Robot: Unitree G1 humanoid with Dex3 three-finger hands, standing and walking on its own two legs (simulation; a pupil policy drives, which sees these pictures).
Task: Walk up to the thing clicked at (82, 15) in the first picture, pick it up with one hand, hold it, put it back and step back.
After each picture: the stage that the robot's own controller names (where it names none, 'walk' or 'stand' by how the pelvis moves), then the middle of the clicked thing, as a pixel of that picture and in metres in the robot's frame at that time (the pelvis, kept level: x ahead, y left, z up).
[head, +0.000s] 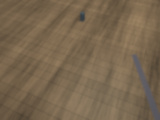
stand; (82, 16) +1.85 -0.06 -0.72
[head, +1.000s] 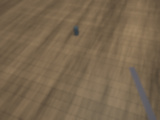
walk; (76, 30) +1.71 +0.15 -0.71
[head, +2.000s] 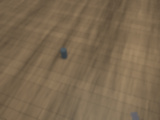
walk; (64, 53) +1.13 +0.24 -0.72
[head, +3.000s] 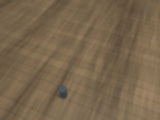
walk; (63, 92) +0.69 +0.17 -0.71
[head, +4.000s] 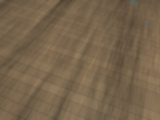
walk; out of the picture +0.40 +0.12 -0.70
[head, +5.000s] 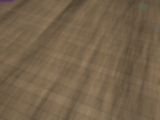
stand; out of the picture +0.31 +0.12 -0.72
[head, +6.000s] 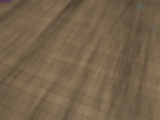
stand; out of the picture +0.32 +0.12 -0.73
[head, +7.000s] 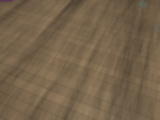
stand; out of the picture +0.32 +0.14 -0.73
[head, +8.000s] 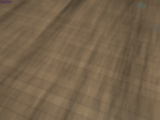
stand; out of the picture +0.31 +0.14 -0.73
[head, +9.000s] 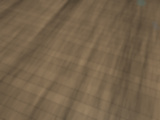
go down; out of the picture +0.31 +0.14 -0.72
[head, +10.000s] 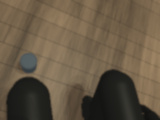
go down; (29, 63) +0.42 +0.15 -0.30
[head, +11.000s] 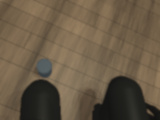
approach; (44, 68) +0.41 +0.14 -0.31
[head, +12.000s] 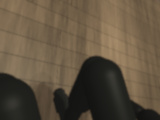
close in; out of the picture +0.41 +0.18 -0.23
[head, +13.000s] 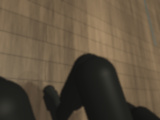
close; out of the picture +0.43 +0.21 -0.22
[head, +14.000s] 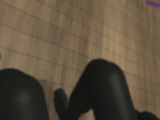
lift; out of the picture +0.37 +0.19 -0.21
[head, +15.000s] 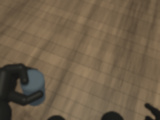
lift; (34, 89) +0.31 +0.16 -0.01
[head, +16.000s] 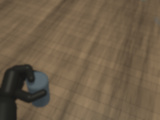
hold; (39, 90) +0.32 +0.15 +0.02
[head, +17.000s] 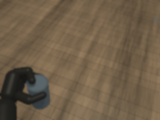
hold; (39, 92) +0.32 +0.15 +0.00
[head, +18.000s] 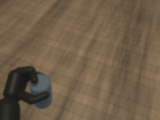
hold; (41, 92) +0.32 +0.14 +0.00
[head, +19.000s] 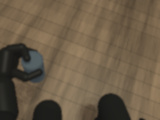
crouch; (34, 68) +0.39 +0.15 -0.08
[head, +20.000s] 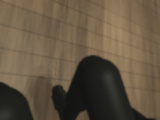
lower; out of the picture +0.44 +0.22 -0.23
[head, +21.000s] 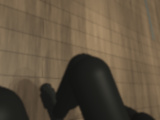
lower; out of the picture +0.45 +0.24 -0.24
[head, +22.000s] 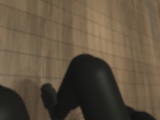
lower; out of the picture +0.45 +0.24 -0.24
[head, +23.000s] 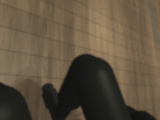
lower; out of the picture +0.44 +0.23 -0.24
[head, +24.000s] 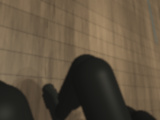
loosen; out of the picture +0.44 +0.23 -0.24
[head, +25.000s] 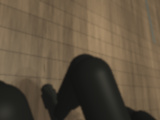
withdraw; out of the picture +0.43 +0.22 -0.24
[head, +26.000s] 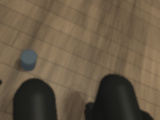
walk; (28, 61) +0.45 +0.18 -0.29
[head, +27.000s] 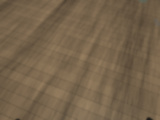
stand; out of the picture +0.36 +0.13 -0.65
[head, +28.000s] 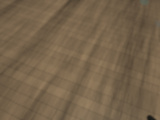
stand; out of the picture +0.39 +0.14 -0.66
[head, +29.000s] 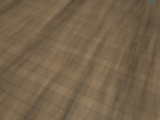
stand; out of the picture +0.38 +0.14 -0.68
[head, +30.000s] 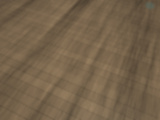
walk; out of the picture +0.39 +0.14 -0.72
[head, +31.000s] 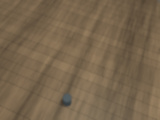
walk; (67, 100) +0.48 +0.08 -0.70
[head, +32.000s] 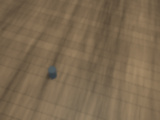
walk; (52, 72) +0.72 +0.18 -0.70
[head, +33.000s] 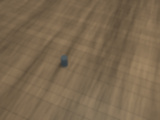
stand; (64, 61) +0.99 +0.17 -0.70
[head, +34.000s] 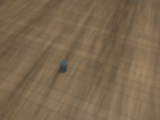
stand; (63, 66) +0.97 +0.16 -0.72
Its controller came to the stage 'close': yes
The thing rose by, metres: 0.72
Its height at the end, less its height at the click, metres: +0.00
